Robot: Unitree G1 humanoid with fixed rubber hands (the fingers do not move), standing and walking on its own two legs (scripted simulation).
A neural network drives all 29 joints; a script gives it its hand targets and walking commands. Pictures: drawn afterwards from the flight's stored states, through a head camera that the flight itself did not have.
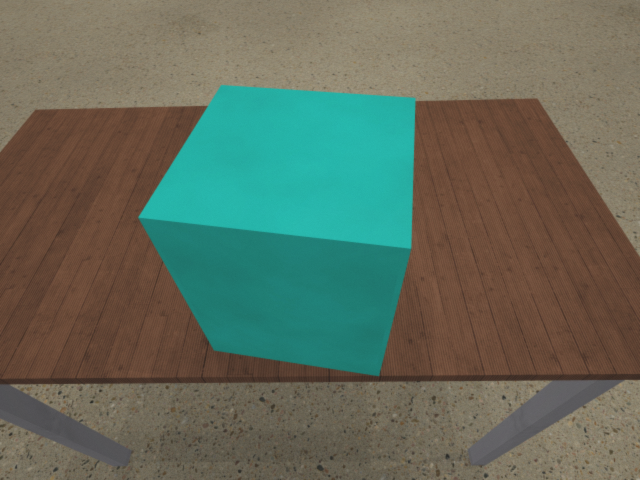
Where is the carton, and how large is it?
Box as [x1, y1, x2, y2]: [138, 85, 415, 375]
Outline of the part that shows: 221,85 138,217 214,350 378,375 410,251 415,98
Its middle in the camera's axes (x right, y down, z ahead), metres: -0.02 -0.01 +0.45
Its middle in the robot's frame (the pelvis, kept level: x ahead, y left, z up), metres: +0.35 +0.05 +0.13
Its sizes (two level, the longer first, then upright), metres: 0.210 0.200 0.250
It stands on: a table, 0.77 m high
